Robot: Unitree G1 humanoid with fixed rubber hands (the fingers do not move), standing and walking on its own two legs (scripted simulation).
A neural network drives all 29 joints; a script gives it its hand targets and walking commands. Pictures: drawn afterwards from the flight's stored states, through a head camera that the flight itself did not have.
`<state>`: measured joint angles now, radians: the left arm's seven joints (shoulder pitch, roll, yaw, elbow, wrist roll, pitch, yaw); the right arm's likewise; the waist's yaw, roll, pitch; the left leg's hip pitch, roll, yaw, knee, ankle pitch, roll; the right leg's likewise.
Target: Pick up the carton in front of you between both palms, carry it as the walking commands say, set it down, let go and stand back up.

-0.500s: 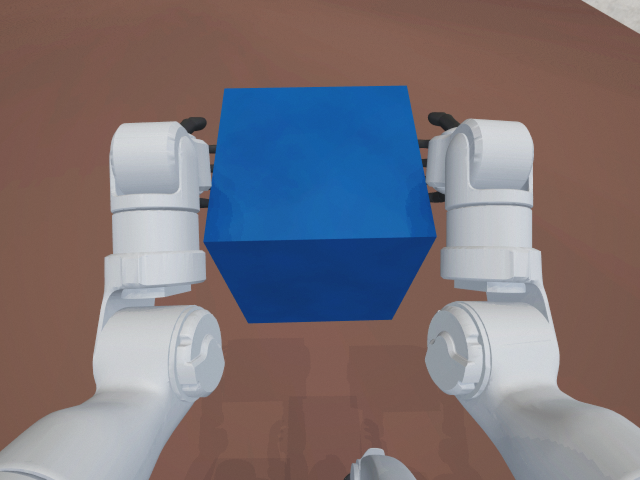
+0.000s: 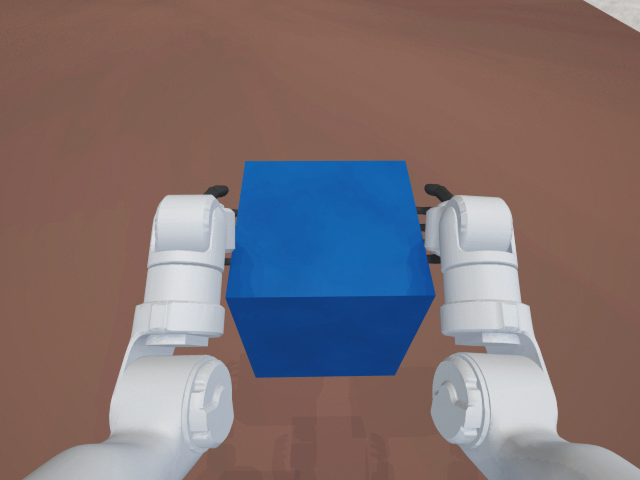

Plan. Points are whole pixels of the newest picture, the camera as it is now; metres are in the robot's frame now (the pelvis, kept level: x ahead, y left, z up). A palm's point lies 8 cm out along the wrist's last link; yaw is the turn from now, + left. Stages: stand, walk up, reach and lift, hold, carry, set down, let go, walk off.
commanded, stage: carry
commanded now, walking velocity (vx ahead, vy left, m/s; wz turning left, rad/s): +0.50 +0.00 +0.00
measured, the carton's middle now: (325, 276) +0.38 +0.00 +0.03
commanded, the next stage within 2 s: none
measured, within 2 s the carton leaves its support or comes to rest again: neither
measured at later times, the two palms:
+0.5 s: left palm (253, 144) +0.60 +0.11 +0.10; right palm (424, 148) +0.60 -0.17 +0.10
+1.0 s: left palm (252, 67) +0.91 +0.15 +0.09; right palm (381, 70) +0.89 -0.13 +0.10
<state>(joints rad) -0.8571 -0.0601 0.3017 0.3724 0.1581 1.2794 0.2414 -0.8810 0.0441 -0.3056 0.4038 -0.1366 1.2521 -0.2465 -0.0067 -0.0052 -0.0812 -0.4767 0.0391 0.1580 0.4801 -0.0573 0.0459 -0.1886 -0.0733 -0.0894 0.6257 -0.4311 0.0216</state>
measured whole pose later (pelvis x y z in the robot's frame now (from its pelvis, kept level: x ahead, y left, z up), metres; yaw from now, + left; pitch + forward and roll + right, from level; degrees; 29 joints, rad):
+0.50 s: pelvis +0.31 -0.03 +0.01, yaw +2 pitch +5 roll +0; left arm -0.35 -0.18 0.14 -0.06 0.16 1.24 0.23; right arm -0.33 0.17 -0.18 -0.11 -0.13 1.24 -0.26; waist 0.00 0.01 -0.14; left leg -0.41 0.05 0.09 1.03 -0.44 -0.01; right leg -0.32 -0.04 -0.20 0.44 -0.20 -0.05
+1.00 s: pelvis +0.61 +0.03 +0.02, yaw -2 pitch +5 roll -1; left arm -0.33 -0.17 0.15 -0.08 0.13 1.23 0.27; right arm -0.33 0.17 -0.17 -0.07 -0.11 1.20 -0.26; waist -0.02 -0.01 -0.10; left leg -0.26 0.05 0.23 0.36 -0.18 0.05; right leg -0.54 -0.08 -0.10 0.94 -0.30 0.01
